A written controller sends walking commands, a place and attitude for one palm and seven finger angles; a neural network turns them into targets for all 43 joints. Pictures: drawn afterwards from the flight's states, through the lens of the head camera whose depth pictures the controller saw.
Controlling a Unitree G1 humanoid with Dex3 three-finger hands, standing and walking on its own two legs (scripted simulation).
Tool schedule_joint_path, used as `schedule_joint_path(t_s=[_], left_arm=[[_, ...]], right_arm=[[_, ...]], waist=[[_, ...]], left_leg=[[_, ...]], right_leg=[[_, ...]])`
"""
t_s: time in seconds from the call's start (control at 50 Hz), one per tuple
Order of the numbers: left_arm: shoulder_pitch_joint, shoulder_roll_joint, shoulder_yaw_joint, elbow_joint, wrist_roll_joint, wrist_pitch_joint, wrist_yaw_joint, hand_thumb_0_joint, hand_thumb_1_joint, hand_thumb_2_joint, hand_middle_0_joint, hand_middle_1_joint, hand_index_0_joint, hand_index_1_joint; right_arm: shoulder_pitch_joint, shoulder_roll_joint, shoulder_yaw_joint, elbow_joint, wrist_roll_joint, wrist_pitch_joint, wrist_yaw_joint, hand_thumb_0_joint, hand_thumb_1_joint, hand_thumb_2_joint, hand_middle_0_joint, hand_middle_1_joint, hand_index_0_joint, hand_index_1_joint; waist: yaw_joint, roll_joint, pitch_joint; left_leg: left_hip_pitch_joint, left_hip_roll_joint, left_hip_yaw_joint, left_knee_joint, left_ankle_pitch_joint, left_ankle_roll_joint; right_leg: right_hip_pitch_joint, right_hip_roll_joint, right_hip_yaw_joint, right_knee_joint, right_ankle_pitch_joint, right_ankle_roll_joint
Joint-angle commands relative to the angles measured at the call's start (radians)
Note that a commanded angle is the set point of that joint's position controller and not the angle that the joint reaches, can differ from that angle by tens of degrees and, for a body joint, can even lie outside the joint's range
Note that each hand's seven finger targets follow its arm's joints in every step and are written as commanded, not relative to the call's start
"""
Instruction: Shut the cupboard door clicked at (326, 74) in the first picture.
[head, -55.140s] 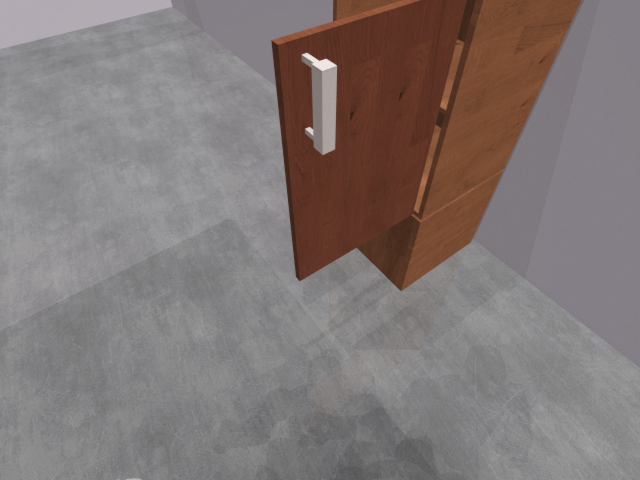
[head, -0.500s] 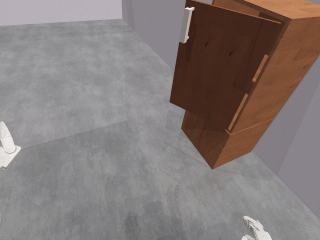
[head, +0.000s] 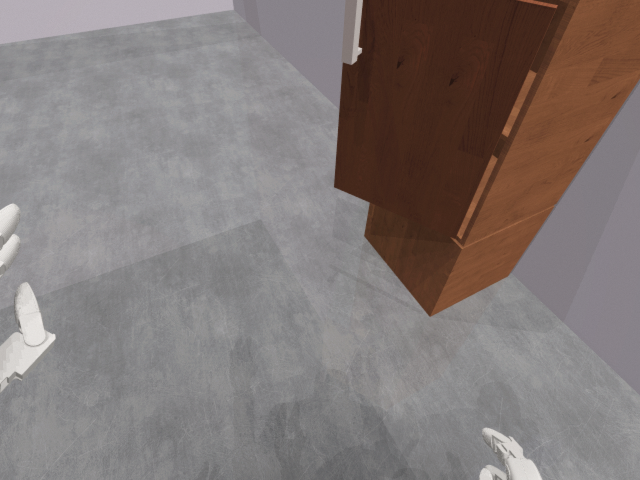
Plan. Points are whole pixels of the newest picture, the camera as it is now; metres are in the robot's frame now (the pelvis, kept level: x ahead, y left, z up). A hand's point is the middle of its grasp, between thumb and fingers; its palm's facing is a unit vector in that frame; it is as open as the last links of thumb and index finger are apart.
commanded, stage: stop stepping back and stand still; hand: left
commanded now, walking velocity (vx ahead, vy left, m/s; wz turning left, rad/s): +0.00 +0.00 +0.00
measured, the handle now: (356, 24) +0.95 -0.04 +0.16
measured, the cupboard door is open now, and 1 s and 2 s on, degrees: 30 30 30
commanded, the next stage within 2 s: let the arm hang, fingers relaxed in 0.30 s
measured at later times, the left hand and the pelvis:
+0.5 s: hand (87, 368) +0.23 +0.27 +0.05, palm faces +0.20 -0.85 -0.49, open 7.4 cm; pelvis +0.01 +0.02 +0.00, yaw +1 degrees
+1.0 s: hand out of the picture -0.10 +0.20 -0.16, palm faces +0.06 -0.98 -0.19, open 7.3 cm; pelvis +0.00 +0.04 +0.01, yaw +2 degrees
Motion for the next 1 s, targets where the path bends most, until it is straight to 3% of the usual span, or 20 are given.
schedule_joint_path(t_s=[0.0, 0.04, 0.08, 0.12, 0.16, 0.22, 0.26, 0.34, 0.36, 0.38, 0.4, 0.42, 0.46, 0.48, 0.52, 0.6, 0.64, 0.72, 0.84, 0.98], left_arm=[[-0.008, 0.241, 0.208, -0.228, -0.016, -0.097, 0.036, 0.0, 0.9, 0.9, -0.2, -0.3, -0.2, -0.3], [0.014, 0.237, 0.219, -0.157, -0.01, -0.097, 0.021, 0.0, 0.9, 0.9, -0.2, -0.3, -0.2, -0.3], [-0.04, 0.213, 0.183, -0.14, -0.003, -0.105, 0.012, 0.0, 0.9, 0.9, -0.2, -0.3, -0.2, -0.3], [-0.026, 0.191, 0.162, -0.114, -0.005, -0.099, 0.01, 0.0, 0.9, 0.9, -0.2, -0.3, -0.2, -0.3], [-0.003, 0.182, 0.147, -0.122, -0.01, -0.088, 0.008, 0.0, 0.9, 0.9, -0.2, -0.3, -0.2, -0.3], [-0.009, 0.195, 0.146, -0.164, -0.013, -0.076, 0.012, 0.0, 0.9, 0.9, -0.2, -0.3, -0.2, -0.3], [0.008, 0.204, 0.153, -0.165, -0.016, -0.068, 0.013, 0.0, 0.9, 0.9, -0.2, -0.3, -0.2, -0.3], [-0.012, 0.245, 0.188, -0.193, -0.016, -0.066, 0.017, 0.0, 0.9, 0.9, -0.2, -0.3, -0.2, -0.3], [-0.005, 0.224, 0.175, -0.168, -0.019, -0.064, 0.015, 0.0, 0.9, 0.9, -0.2, -0.3, -0.2, -0.3], [-0.118, 0.03, -0.303, 0.57, 0.055, 0.082, -0.125, 0.0, 0.9, 0.9, -0.2, -0.3, -0.2, -0.3], [-0.127, 0.021, -0.271, 0.629, 0.061, 0.14, -0.143, 0.0, 0.9, 0.9, -0.2, -0.3, -0.2, -0.3], [-0.152, -0.001, -0.286, 0.68, 0.062, 0.147, -0.152, 0.0, 0.9, 0.9, -0.2, -0.3, -0.2, -0.3], [-0.218, 0.009, -0.299, 0.796, 0.066, 0.14, -0.161, 0.0, 0.9, 0.9, -0.2, -0.3, -0.2, -0.3], [-0.263, 0.02, -0.304, 0.859, 0.066, 0.139, -0.161, 0.0, 0.9, 0.9, -0.2, -0.3, -0.2, -0.3], [-0.309, 0.008, -0.32, 0.995, 0.061, 0.144, -0.155, 0.0, 0.9, 0.9, -0.2, -0.3, -0.2, -0.3], [-0.31, -0.04, -0.354, 1.255, 0.05, 0.167, -0.141, 0.0, 0.9, 0.9, -0.2, -0.3, -0.2, -0.3], [-0.293, -0.035, -0.357, 1.357, 0.05, 0.165, -0.14, 0.0, 0.9, 0.9, -0.2, -0.3, -0.2, -0.3], [-0.237, -0.098, -0.351, 1.514, 0.046, 0.158, -0.14, 0.0, 0.9, 0.9, -0.2, -0.3, -0.2, -0.3], [-0.177, -0.134, -0.367, 1.65, 0.045, 0.153, -0.136, 0.0, 0.9, 0.9, -0.2, -0.3, -0.2, -0.3], [-0.109, -0.19, -0.378, 1.721, 0.047, 0.156, -0.127, 0.0, 0.9, 0.9, -0.2, -0.3, -0.2, -0.3]], right_arm=[[-0.102, -0.108, -0.05, -0.18, 0.011, -0.057, -0.022, 0.0, -0.9, -0.9, 0.2, 0.3, 0.2, 0.3], [-0.11, -0.106, -0.041, -0.174, 0.003, -0.063, -0.021, 0.0, -0.9, -0.9, 0.2, 0.3, 0.2, 0.3], [-0.099, -0.104, -0.034, -0.166, 0.008, -0.071, -0.02, 0.0, -0.9, -0.9, 0.2, 0.3, 0.2, 0.3], [-0.077, -0.113, -0.043, -0.166, 0.014, -0.074, -0.015, 0.0, -0.9, -0.9, 0.2, 0.3, 0.2, 0.3], [-0.072, -0.108, -0.044, -0.17, 0.018, -0.072, -0.007, 0.0, -0.9, -0.9, 0.2, 0.3, 0.2, 0.3], [-0.077, -0.106, -0.043, -0.186, 0.019, -0.057, -0.006, 0.0, -0.9, -0.9, 0.2, 0.3, 0.2, 0.3], [-0.08, -0.097, -0.037, -0.19, 0.021, -0.05, -0.009, 0.0, -0.9, -0.9, 0.2, 0.3, 0.2, 0.3], [-0.089, -0.099, -0.033, -0.195, 0.016, -0.038, -0.015, 0.0, -0.9, -0.9, 0.2, 0.3, 0.2, 0.3], [-0.087, -0.089, -0.029, -0.195, 0.016, -0.037, -0.017, 0.0, -0.9, -0.9, 0.2, 0.3, 0.2, 0.3], [-0.162, -0.264, -0.064, -0.046, 0.017, -0.103, 0.077, 0.0, -0.9, -0.9, 0.2, 0.3, 0.2, 0.3], [-0.088, -0.249, -0.077, -0.011, -0.003, -0.077, 0.079, 0.0, -0.9, -0.9, 0.2, 0.3, 0.2, 0.3], [-0.072, -0.229, -0.061, 0.0, -0.011, -0.061, 0.075, 0.0, -0.9, -0.9, 0.2, 0.3, 0.2, 0.3], [-0.079, -0.227, -0.043, 0.004, -0.022, -0.043, 0.07, 0.0, -0.9, -0.9, 0.2, 0.3, 0.2, 0.3], [-0.079, -0.231, -0.04, 0.017, -0.025, -0.037, 0.069, 0.0, -0.9, -0.9, 0.2, 0.3, 0.2, 0.3], [-0.068, -0.216, -0.031, 0.055, -0.03, -0.022, 0.066, 0.0, -0.9, -0.9, 0.2, 0.3, 0.2, 0.3], [-0.053, -0.154, -0.001, 0.152, -0.038, 0.007, 0.059, 0.0, -0.9, -0.9, 0.2, 0.3, 0.2, 0.3], [-0.039, -0.147, 0.004, 0.198, -0.035, 0.011, 0.054, 0.0, -0.9, -0.9, 0.2, 0.3, 0.2, 0.3], [0.01, -0.093, 0.002, 0.294, -0.033, 0.013, 0.037, 0.0, -0.9, -0.9, 0.2, 0.3, 0.2, 0.3], [0.099, -0.071, -0.002, 0.389, -0.021, 0.016, 0.023, 0.0, -0.9, -0.9, 0.2, 0.3, 0.2, 0.3], [0.147, -0.032, -0.003, 0.446, -0.022, 0.021, 0.016, 0.0, -0.9, -0.9, 0.2, 0.3, 0.2, 0.3]], waist=[[0.019, 0.11, -0.116], [0.024, 0.248, -0.069], [0.02, 0.177, -0.035], [0.016, 0.095, -0.109], [0.013, 0.055, -0.185], [0.011, 0.023, -0.226], [0.011, 0.009, -0.224], [0.013, 0.051, -0.19], [0.011, 0.043, -0.176], [-0.023, 0.041, -0.09], [-0.011, 0.063, -0.138], [0.002, 0.052, -0.127], [0.022, -0.092, -0.097], [0.016, -0.149, -0.082], [0.009, -0.186, -0.081], [0.02, 0.008, -0.044], [0.02, 0.045, -0.028], [0.018, 0.174, -0.029], [0.008, 0.055, 0.014], [0.008, -0.011, 0.076]], left_leg=[[0.174, 0.102, -0.112, -0.234, 0.415, 0.047], [0.079, 0.163, -0.222, -0.293, 0.389, 0.078], [0.015, 0.15, -0.183, -0.288, 0.331, 0.072], [0.063, 0.106, -0.117, -0.218, 0.376, 0.051], [0.102, 0.082, -0.072, -0.158, 0.443, 0.036], [0.125, 0.065, -0.043, -0.126, 0.493, 0.031], [0.121, 0.061, -0.043, -0.123, 0.501, 0.029], [0.118, 0.068, -0.058, -0.147, 0.457, 0.03], [0.112, 0.068, -0.061, -0.157, 0.439, 0.029], [0.061, 0.077, -0.078, -0.023, 0.516, 0.028], [0.094, 0.093, -0.088, -0.065, 0.427, 0.028], [0.034, 0.111, -0.128, -0.112, 0.305, 0.051], [-0.022, 0.104, -0.17, -0.143, 0.309, 0.07], [-0.014, 0.088, -0.174, -0.147, 0.331, 0.066], [0.037, 0.067, -0.166, -0.156, 0.368, 0.058], [0.056, 0.061, -0.173, -0.263, 0.322, 0.05], [0.059, 0.057, -0.181, -0.29, 0.262, 0.049], [0.091, 0.048, -0.165, -0.326, 0.176, 0.046], [0.139, 0.063, -0.174, -0.345, 0.187, 0.055], [0.133, 0.059, -0.164, -0.377, 0.105, 0.062]], right_leg=[[-0.016, -0.089, 0.104, -0.044, 0.303, 0.047], [-0.007, -0.033, 0.076, -0.062, 0.169, 0.069], [0.048, -0.034, 0.083, -0.131, 0.186, 0.07], [0.09, -0.059, 0.117, -0.153, 0.341, 0.065], [0.126, -0.1, 0.139, -0.133, 0.52, 0.064], [0.137, -0.122, 0.139, -0.102, 0.682, 0.067], [0.14, -0.129, 0.132, -0.093, 0.708, 0.064], [0.099, -0.121, 0.132, -0.116, 0.585, 0.059], [0.093, -0.115, 0.134, -0.122, 0.551, 0.054], [-0.05, -0.193, 0.049, -0.004, 0.586, 0.018], [-0.082, -0.171, 0.097, -0.036, 0.412, 0.016], [-0.089, -0.146, 0.076, -0.044, 0.208, 0.027], [-0.043, -0.131, 0.084, -0.072, 0.177, 0.026], [-0.032, -0.139, 0.091, -0.082, 0.192, 0.016], [-0.022, -0.157, 0.105, -0.096, 0.225, 0.002], [0.042, -0.132, 0.1, -0.143, 0.131, 0.028], [0.064, -0.128, 0.103, -0.178, 0.109, 0.028], [0.081, -0.132, 0.1, -0.222, 0.115, 0.013], [0.058, -0.123, 0.083, -0.258, 0.113, 0.015], [0.017, -0.12, 0.082, -0.257, 0.075, 0.023]])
